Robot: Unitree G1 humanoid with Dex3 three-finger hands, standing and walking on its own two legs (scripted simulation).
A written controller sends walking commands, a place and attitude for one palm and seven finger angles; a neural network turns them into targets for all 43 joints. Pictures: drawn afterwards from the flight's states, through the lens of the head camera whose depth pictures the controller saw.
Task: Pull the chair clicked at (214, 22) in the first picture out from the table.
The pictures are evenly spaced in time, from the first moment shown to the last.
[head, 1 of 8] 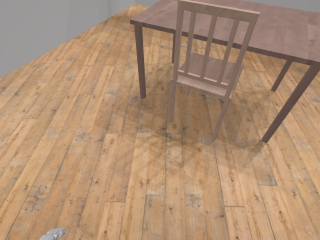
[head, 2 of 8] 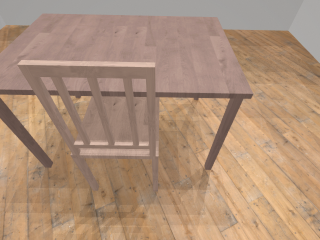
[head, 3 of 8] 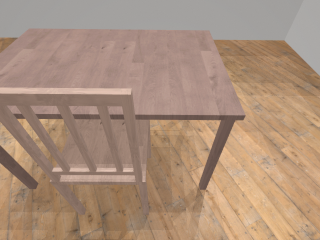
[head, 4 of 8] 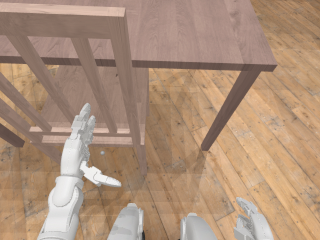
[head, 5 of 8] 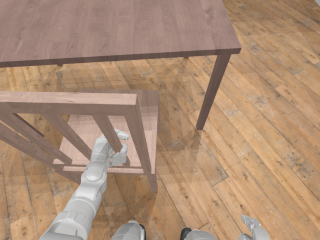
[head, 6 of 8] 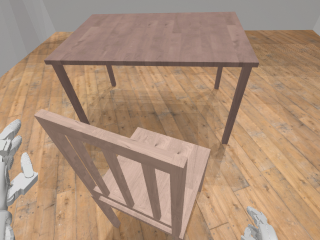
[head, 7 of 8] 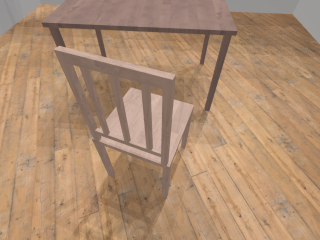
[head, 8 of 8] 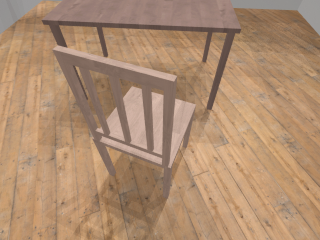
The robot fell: no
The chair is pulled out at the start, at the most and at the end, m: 0.00 0.58 0.58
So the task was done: yes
